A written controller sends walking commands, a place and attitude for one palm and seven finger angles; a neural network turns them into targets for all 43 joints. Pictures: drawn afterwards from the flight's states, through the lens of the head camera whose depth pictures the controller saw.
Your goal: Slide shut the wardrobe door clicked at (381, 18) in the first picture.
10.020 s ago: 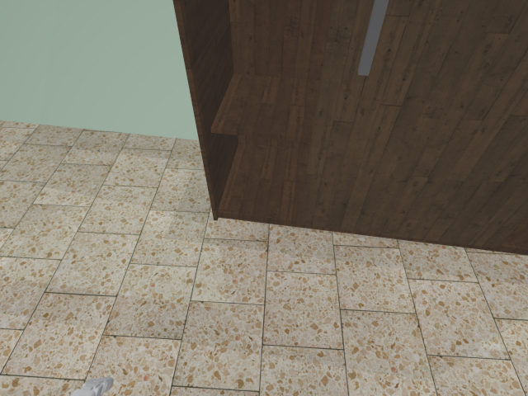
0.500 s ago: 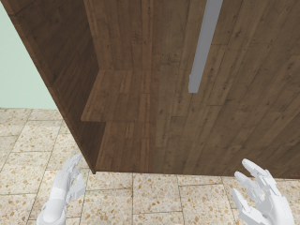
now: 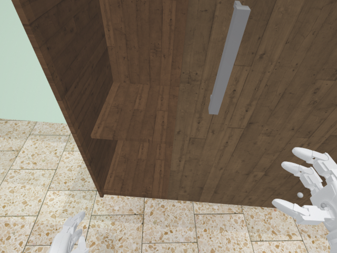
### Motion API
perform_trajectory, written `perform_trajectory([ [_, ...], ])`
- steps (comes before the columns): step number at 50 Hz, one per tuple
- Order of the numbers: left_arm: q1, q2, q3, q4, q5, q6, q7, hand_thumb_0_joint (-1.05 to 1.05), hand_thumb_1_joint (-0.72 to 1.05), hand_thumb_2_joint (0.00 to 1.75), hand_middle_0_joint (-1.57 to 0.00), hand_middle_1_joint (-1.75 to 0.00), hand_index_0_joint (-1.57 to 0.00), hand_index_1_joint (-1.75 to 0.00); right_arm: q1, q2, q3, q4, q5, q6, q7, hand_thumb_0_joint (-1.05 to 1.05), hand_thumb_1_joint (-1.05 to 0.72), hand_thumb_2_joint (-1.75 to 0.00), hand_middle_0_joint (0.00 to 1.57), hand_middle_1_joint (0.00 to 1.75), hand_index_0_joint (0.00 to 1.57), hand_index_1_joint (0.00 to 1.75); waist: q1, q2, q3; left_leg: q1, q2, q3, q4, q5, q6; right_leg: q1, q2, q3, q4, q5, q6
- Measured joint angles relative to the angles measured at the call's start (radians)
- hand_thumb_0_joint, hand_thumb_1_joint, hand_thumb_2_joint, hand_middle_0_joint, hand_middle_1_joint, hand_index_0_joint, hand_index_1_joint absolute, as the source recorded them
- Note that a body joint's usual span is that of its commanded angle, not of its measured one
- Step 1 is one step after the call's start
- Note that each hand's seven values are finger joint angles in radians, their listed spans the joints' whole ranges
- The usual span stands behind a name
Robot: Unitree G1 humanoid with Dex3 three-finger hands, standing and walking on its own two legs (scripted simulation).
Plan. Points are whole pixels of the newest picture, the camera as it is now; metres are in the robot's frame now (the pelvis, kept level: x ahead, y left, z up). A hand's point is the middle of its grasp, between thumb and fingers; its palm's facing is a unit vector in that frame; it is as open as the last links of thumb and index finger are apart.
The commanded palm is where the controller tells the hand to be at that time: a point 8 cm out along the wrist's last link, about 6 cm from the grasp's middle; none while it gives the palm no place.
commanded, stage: raise the hand with hooked fingers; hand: right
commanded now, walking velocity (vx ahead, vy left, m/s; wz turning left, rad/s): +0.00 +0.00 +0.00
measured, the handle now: (223, 64) +0.52 -0.10 +0.21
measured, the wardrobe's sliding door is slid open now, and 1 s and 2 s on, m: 0.39 0.39 0.39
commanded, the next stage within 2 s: move the hooked fingers beside the handle in 1.14 s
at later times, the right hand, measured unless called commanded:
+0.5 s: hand out of the picture +0.25 -0.30 +0.21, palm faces +0.09 +0.99 -0.13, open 13.9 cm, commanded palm +0.21 -0.35 +0.22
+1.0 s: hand out of the picture +0.26 -0.30 +0.24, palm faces +0.09 +0.99 -0.14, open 14.0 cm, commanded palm +0.22 -0.35 +0.24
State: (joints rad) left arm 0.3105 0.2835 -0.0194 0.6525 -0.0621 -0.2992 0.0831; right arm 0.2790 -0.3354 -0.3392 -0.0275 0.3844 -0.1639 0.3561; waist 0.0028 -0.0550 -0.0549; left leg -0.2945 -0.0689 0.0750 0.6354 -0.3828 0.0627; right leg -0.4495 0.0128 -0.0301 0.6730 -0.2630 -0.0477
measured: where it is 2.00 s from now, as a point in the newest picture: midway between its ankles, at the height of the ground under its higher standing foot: outside the picture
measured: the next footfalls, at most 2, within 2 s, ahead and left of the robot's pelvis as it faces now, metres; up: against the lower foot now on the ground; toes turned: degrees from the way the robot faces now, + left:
none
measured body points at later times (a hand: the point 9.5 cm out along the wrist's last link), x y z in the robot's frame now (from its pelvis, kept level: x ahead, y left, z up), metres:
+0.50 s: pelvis +0.00 -0.03 +0.02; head -0.02 -0.02 +0.47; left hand +0.22 +0.17 -0.04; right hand +0.23 -0.36 +0.22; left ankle -0.03 +0.08 -0.72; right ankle +0.05 -0.09 -0.72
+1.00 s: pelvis -0.01 -0.02 +0.02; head -0.03 +0.00 +0.47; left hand +0.19 +0.20 -0.05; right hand +0.24 -0.36 +0.25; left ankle -0.03 +0.08 -0.72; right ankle +0.05 -0.09 -0.72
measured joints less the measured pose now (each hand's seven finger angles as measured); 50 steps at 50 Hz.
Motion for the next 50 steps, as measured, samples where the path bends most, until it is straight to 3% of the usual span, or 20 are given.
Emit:
perform_trajectory([
  [10, -0.074, -0.002, -0.013, -0.006, -0.004, -0.031, 0.018, 0.01, 0.90, 0.90, -0.20, -0.30, -0.20, -0.30, -0.118, -0.043, -0.022, -0.036, -0.013, 0.111, -0.007, 0.00, 0.25, -0.41, 0.29, 1.04, 0.28, 1.04, -0.032, 0.008, 0.029, 0.106, 0.025, 0.005, -0.096, 0.040, -0.020, 0.101, 0.030, 0.006, -0.094, 0.042, -0.023],
  [21, -0.145, -0.037, -0.072, -0.034, -0.009, 0.022, 0.010, 0.01, 0.90, 0.90, -0.20, -0.30, -0.21, -0.30, -0.282, -0.113, -0.075, -0.016, -0.022, 0.275, 0.042, -0.01, 0.45, -0.32, 0.30, 1.17, 0.30, 1.17, -0.066, 0.001, 0.042, 0.183, 0.042, 0.019, -0.176, 0.079, -0.034, 0.173, 0.053, 0.021, -0.175, 0.087, -0.036],
  [33, -0.138, -0.026, -0.092, -0.020, -0.024, 0.081, 0.008, 0.01, 0.90, 0.90, -0.21, -0.30, -0.21, -0.30, -0.461, -0.217, -0.142, 0.064, -0.035, 0.398, 0.099, -0.01, 0.50, -0.30, 0.31, 1.20, 0.30, 1.20, -0.065, -0.007, 0.049, 0.208, 0.050, 0.027, -0.211, 0.103, -0.037, 0.203, 0.063, 0.029, -0.227, 0.122, -0.039],
  [42, -0.116, 0.004, -0.074, -0.028, -0.032, 0.094, -0.007, 0.01, 0.90, 0.90, -0.20, -0.30, -0.21, -0.30, -0.450, -0.233, -0.157, 0.085, -0.025, 0.435, 0.128, -0.01, 0.50, -0.30, 0.30, 1.20, 0.30, 1.20, -0.043, -0.014, 0.040, 0.188, 0.047, 0.020, -0.197, 0.100, -0.033, 0.190, 0.059, 0.023, -0.223, 0.122, -0.036],
  [50, -0.109, 0.005, -0.066, -0.019, -0.026, 0.080, 0.002, 0.01, 0.90, 0.90, -0.20, -0.30, -0.21, -0.30, -0.416, -0.201, -0.166, 0.037, -0.022, 0.405, 0.097, -0.01, 0.50, -0.30, 0.31, 1.20, 0.30, 1.20, -0.042, -0.007, 0.044, 0.199, 0.038, 0.020, -0.196, 0.094, -0.023, 0.198, 0.050, 0.025, -0.213, 0.111, -0.026],
])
